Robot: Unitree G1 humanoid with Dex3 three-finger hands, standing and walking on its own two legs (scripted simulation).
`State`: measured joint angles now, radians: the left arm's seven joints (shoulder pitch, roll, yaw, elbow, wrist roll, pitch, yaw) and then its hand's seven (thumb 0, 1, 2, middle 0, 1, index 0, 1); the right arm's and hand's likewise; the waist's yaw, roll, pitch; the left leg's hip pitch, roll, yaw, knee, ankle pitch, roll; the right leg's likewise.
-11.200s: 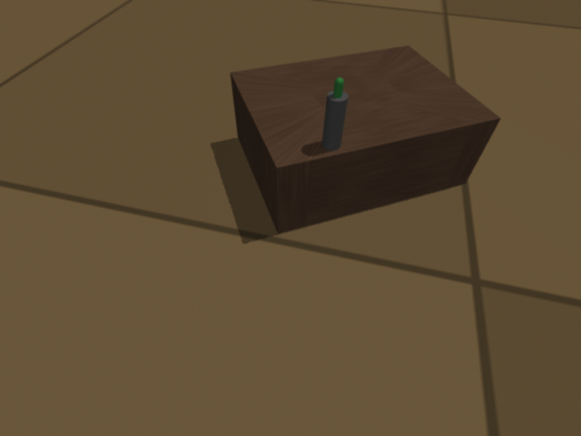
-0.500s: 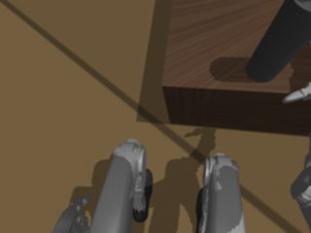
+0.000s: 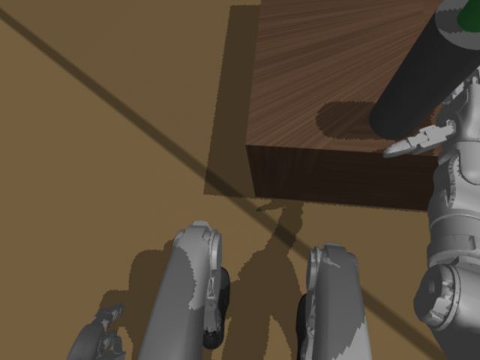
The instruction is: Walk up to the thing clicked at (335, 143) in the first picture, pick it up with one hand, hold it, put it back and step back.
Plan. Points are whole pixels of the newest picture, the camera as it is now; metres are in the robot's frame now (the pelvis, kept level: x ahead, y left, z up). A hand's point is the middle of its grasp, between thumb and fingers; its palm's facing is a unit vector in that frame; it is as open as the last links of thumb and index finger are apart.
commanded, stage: rest palm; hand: right
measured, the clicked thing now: (434, 67) +0.52 -0.19 +0.07
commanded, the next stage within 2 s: close in 0.06 s
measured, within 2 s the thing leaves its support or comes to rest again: leaves its support in 1.18 s
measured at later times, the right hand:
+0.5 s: hand (407, 104) +0.51 -0.19 +0.01, palm faces +0.08 +1.00 +0.00, open 14.3 cm
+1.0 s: hand (406, 109) +0.50 -0.19 +0.00, palm faces +0.09 +1.00 +0.00, open 10.0 cm
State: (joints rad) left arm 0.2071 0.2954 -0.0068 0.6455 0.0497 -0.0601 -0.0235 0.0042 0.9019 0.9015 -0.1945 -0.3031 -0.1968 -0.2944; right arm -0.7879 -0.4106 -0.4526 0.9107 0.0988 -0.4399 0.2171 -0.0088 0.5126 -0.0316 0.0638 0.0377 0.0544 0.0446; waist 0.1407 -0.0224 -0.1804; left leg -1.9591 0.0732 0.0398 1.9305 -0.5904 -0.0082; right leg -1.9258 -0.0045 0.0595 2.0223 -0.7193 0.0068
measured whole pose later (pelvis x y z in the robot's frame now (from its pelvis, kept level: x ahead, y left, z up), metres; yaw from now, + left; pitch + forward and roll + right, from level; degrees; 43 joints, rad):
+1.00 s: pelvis +0.00 +0.00 +0.00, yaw +0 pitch +36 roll +3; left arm 0.19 0.28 0.00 0.63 0.05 -0.01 -0.03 0.00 0.91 0.90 -0.20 -0.30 -0.19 -0.30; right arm -0.78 -0.36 -0.39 0.88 0.08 -0.47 0.14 0.00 0.31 -0.91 0.75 0.88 0.76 0.89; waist 0.13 -0.02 -0.18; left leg -1.96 0.08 0.03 1.93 -0.59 -0.01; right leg -1.93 0.00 0.05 2.02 -0.71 0.00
